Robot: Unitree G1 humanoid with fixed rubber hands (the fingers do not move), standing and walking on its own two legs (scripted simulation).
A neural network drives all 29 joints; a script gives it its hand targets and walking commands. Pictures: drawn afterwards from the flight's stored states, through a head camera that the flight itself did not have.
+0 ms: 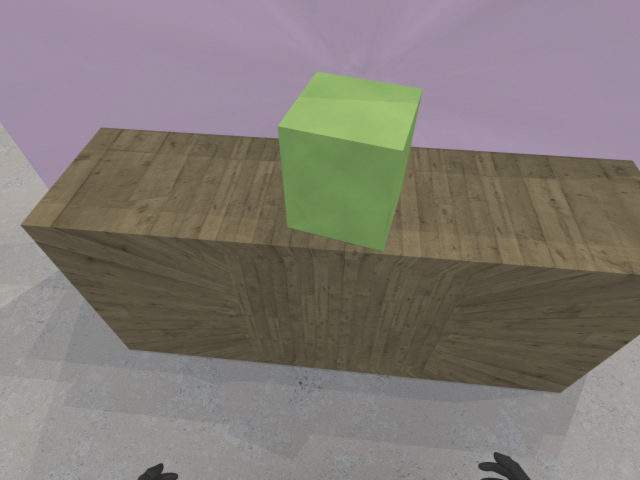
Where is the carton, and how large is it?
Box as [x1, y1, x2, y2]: [278, 72, 422, 250]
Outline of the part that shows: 316,72 278,125 287,226 382,250 402,184 422,89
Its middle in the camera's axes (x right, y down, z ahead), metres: +0.06 -0.15 +0.78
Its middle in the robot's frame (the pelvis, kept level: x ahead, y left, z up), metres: +0.67 -0.06 -0.02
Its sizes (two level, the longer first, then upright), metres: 0.210 0.200 0.250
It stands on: a pedestal, 0.62 m high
